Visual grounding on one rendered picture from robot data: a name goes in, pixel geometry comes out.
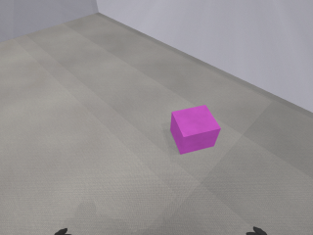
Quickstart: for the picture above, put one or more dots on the carton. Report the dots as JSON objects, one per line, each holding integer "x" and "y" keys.
{"x": 194, "y": 129}

